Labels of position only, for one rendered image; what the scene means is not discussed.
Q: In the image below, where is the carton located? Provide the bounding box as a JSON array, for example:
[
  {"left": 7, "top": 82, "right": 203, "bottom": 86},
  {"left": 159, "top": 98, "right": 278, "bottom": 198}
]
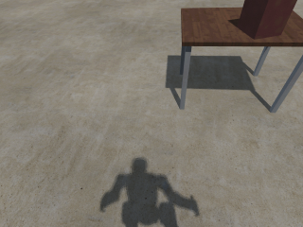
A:
[{"left": 237, "top": 0, "right": 297, "bottom": 40}]

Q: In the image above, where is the table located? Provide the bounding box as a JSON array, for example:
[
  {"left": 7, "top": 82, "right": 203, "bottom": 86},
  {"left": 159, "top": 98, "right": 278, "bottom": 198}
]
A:
[{"left": 179, "top": 7, "right": 303, "bottom": 114}]

